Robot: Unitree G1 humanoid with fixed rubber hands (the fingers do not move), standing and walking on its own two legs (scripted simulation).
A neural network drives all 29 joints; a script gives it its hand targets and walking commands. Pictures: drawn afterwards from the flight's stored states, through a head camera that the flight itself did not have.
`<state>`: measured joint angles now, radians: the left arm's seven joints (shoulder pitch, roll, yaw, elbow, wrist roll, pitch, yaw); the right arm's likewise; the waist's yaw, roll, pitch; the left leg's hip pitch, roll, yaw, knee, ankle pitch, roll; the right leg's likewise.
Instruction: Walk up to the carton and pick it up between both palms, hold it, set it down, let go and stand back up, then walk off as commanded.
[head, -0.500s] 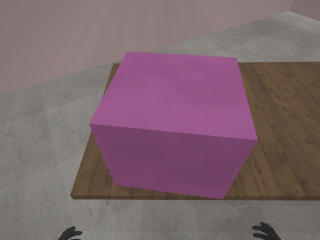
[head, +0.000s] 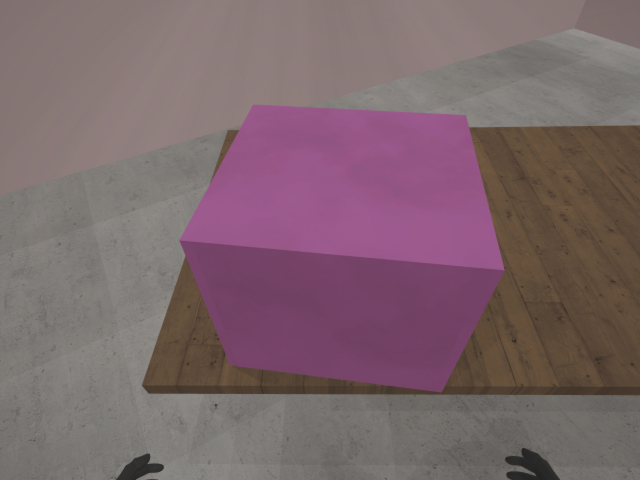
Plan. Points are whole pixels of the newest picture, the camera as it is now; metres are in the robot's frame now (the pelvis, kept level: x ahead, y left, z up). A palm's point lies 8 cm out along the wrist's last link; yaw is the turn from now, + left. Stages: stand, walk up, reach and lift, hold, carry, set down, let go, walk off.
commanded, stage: stand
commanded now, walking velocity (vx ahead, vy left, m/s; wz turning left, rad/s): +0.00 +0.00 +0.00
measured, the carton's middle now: (344, 244) +0.43 -0.02 +0.06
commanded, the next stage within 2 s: walk off in 0.88 s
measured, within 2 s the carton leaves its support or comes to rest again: neither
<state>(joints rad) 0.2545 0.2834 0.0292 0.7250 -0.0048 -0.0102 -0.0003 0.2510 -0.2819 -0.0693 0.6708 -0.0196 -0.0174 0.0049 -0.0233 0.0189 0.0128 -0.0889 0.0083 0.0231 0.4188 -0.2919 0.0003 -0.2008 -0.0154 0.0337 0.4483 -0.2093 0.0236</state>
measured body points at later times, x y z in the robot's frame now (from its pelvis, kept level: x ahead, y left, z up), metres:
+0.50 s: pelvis +0.00 +0.00 +0.00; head -0.01 -0.01 +0.45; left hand +0.12 +0.27 -0.10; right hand +0.12 -0.28 -0.10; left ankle -0.04 +0.12 -0.74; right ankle +0.02 -0.13 -0.74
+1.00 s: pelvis +0.00 +0.00 +0.00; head -0.01 -0.01 +0.45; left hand +0.12 +0.27 -0.10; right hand +0.11 -0.28 -0.10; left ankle -0.04 +0.12 -0.74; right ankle +0.02 -0.13 -0.74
